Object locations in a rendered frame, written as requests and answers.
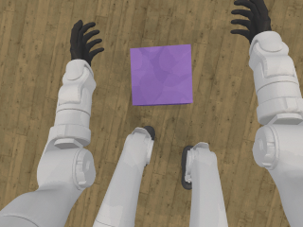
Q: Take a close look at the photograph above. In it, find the left robot forearm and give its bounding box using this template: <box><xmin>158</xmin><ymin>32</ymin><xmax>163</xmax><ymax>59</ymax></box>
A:
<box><xmin>37</xmin><ymin>59</ymin><xmax>97</xmax><ymax>185</ymax></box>

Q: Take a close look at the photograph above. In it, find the right robot forearm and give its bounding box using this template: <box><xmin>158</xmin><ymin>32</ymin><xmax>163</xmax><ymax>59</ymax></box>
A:
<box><xmin>248</xmin><ymin>30</ymin><xmax>303</xmax><ymax>126</ymax></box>

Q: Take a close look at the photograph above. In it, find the robot left shin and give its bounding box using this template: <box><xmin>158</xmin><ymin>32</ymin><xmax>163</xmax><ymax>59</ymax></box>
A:
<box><xmin>124</xmin><ymin>127</ymin><xmax>151</xmax><ymax>146</ymax></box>

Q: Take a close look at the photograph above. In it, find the robot right upper arm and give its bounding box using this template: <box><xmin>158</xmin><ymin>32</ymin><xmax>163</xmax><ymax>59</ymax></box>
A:
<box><xmin>252</xmin><ymin>124</ymin><xmax>303</xmax><ymax>227</ymax></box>

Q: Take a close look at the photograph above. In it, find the left robot hand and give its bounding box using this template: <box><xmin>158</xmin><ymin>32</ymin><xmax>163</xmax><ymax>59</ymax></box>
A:
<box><xmin>70</xmin><ymin>20</ymin><xmax>104</xmax><ymax>67</ymax></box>

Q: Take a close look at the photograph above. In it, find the right robot hand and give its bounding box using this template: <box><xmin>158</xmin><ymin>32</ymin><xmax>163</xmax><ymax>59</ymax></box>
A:
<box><xmin>230</xmin><ymin>0</ymin><xmax>272</xmax><ymax>44</ymax></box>

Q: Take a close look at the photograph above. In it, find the carton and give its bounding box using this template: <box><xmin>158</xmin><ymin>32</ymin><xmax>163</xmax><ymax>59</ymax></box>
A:
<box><xmin>130</xmin><ymin>44</ymin><xmax>193</xmax><ymax>106</ymax></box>

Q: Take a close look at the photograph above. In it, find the robot left thigh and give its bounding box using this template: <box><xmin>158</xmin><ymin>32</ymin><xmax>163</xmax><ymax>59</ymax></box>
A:
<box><xmin>93</xmin><ymin>132</ymin><xmax>154</xmax><ymax>227</ymax></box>

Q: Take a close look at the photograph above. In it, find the robot left upper arm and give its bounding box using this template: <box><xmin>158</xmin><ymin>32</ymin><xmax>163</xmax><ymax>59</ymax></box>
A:
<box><xmin>0</xmin><ymin>148</ymin><xmax>97</xmax><ymax>227</ymax></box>

